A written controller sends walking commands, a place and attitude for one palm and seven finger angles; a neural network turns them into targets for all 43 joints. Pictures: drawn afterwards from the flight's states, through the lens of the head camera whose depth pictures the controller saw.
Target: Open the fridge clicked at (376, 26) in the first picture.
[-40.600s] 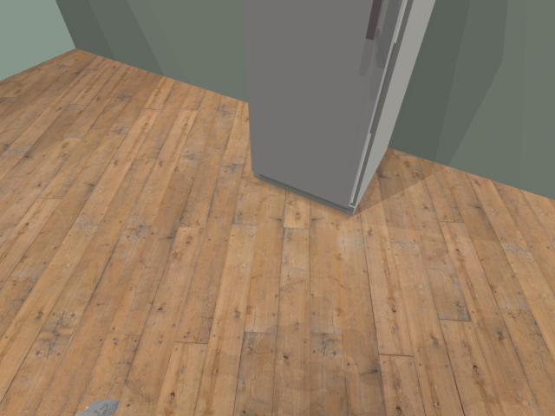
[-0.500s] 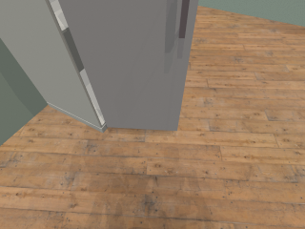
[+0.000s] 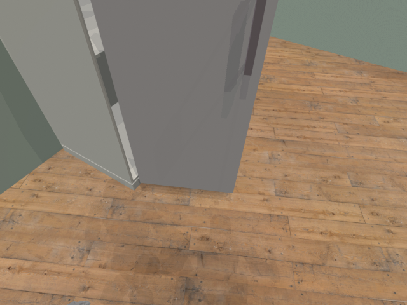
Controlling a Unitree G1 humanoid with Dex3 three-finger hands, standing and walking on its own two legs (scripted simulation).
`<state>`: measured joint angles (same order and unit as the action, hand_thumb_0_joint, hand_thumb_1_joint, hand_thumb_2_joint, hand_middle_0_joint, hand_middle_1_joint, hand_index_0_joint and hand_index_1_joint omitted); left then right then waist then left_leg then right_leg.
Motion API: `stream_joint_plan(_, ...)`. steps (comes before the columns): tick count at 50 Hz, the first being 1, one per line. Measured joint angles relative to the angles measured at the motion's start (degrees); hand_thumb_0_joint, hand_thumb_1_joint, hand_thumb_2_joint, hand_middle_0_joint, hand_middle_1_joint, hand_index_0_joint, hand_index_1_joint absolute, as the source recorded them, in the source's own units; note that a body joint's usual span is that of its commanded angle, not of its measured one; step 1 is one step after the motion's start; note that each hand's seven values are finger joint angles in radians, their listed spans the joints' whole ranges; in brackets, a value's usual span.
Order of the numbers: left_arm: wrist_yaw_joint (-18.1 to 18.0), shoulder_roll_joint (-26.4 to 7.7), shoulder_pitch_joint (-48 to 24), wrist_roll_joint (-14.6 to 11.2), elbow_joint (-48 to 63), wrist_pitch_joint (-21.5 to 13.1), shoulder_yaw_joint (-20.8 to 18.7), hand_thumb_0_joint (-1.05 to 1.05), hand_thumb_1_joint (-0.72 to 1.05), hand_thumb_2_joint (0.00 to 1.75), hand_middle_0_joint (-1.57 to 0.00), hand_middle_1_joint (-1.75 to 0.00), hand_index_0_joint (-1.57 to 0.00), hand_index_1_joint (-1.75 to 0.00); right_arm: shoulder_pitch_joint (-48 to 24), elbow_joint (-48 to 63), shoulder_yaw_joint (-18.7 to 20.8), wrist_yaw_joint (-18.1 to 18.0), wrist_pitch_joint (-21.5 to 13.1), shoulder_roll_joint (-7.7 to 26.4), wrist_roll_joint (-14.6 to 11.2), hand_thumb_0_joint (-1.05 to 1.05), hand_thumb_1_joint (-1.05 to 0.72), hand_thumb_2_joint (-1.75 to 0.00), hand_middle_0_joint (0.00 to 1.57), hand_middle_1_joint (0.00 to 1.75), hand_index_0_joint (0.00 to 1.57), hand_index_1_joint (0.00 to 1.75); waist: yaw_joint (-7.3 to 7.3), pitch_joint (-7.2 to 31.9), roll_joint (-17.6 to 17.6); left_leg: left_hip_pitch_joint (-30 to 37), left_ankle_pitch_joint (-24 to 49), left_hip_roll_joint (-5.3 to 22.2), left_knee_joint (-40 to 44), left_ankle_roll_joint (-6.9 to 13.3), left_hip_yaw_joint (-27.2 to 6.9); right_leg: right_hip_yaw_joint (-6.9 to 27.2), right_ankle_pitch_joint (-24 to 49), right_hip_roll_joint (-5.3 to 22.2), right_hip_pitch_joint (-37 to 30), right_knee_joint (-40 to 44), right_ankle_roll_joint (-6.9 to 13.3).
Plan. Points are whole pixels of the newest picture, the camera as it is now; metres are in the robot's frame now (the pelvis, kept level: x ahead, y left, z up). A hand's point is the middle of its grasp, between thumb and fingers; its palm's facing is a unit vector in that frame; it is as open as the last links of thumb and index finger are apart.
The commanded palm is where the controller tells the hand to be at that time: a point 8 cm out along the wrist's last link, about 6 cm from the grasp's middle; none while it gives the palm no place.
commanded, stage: let the arm hang, fingers relaxed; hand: right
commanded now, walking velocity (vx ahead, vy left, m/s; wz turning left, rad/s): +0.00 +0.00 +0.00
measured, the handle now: (255, 27) +0.77 -0.08 +0.21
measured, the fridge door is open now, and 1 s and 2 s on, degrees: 66 66 66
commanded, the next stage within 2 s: look to check the result in 0.12 s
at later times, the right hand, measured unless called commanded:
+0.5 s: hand out of the picture +0.08 -0.23 -0.16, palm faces -0.04 +0.95 -0.32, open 7.4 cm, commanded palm none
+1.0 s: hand out of the picture +0.11 -0.22 -0.15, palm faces -0.04 +0.94 -0.32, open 7.4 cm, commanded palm none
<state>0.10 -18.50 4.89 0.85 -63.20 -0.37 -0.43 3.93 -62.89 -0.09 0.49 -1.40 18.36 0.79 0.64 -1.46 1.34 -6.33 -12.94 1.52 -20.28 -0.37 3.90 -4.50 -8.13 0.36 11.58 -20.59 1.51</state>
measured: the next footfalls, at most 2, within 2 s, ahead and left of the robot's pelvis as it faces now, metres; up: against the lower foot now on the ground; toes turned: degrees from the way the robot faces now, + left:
none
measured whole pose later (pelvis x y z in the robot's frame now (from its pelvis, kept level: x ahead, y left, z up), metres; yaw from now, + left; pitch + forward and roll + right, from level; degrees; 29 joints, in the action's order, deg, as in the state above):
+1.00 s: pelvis +0.03 +0.02 +0.00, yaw +1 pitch -1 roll +0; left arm -0.5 -18.6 5.4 0.6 -64.2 -0.2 0.1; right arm 5.9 -64.2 -0.2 0.1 -1.3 18.3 0.6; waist 0.5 -2.3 0.4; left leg -2.3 -13.5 0.2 -16.6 0.9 3.7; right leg -4.6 -9.4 1.5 7.9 -18.2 -0.1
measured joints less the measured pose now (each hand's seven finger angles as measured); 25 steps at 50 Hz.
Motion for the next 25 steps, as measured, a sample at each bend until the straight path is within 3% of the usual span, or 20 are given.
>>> stream_joint_plan(11, -0.2, -1.3, 0.1, -0.1, -0.2, -0.1, 0.4, 0.01, 0.90, 0.90, -0.20, -0.30, -0.20, -0.30, 0.8, -0.5, -0.2, 0.1, 0.2, 0.1, 0.0, 0.01, -0.91, -0.89, 0.20, 0.30, 0.20, 0.30, 0.10, -0.8, -1.0, 1.5, 0.1, -0.2, 1.9, 0.2, 0.0, 0.0, -0.1, 0.1, -1.4, 1.5, -0.3)
stream_joint_plan(25, -0.4, -0.2, 1.1, -0.3, -1.3, 0.3, 0.7, 0.01, 0.90, 0.90, -0.20, -0.30, -0.21, -0.30, 3.3, -2.3, -0.1, -0.1, 0.6, 0.3, -0.2, 0.01, -0.91, -0.89, 0.20, 0.30, 0.20, 0.30, -0.39, -2.1, -0.8, 2.7, -0.2, -0.7, 3.0, 0.6, 0.1, 0.2, -0.8, 0.5, -2.1, 1.8, -0.9)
